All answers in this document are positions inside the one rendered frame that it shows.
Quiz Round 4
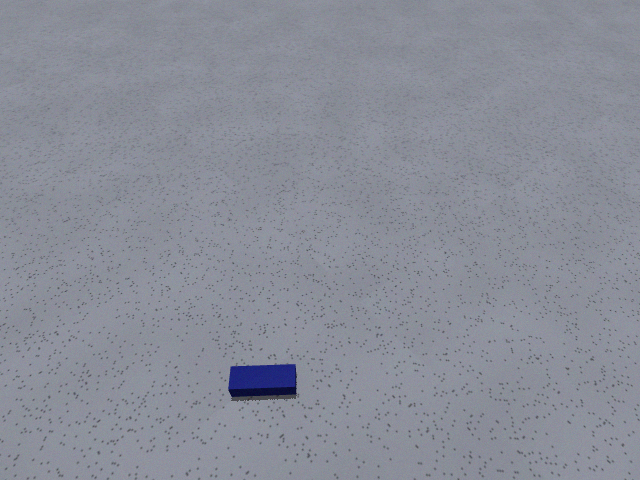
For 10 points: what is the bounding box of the carton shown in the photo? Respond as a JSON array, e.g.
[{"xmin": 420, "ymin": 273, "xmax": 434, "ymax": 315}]
[{"xmin": 228, "ymin": 364, "xmax": 296, "ymax": 397}]

